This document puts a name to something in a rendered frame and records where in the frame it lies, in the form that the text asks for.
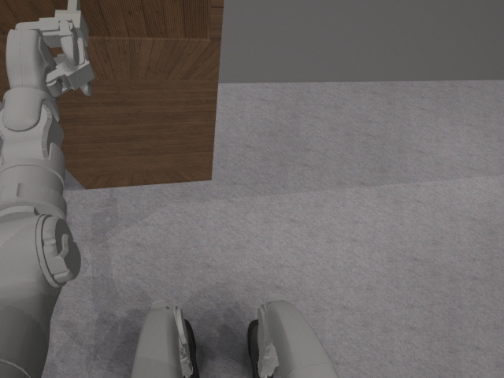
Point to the drawer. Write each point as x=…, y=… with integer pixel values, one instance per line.
x=118, y=18

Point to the right robot thigh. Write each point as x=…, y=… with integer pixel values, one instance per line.
x=300, y=352

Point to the left robot forearm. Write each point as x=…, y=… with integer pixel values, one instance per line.
x=32, y=165

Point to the robot left hand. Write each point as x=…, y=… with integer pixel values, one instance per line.
x=29, y=62

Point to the left robot thigh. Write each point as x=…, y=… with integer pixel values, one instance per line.
x=157, y=354

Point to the robot left upper arm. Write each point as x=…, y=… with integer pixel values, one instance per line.
x=37, y=257

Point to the handle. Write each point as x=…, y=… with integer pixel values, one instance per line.
x=76, y=15

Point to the robot thigh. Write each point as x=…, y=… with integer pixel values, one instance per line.
x=300, y=352
x=157, y=354

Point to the cabinet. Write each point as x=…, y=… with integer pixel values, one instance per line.
x=151, y=116

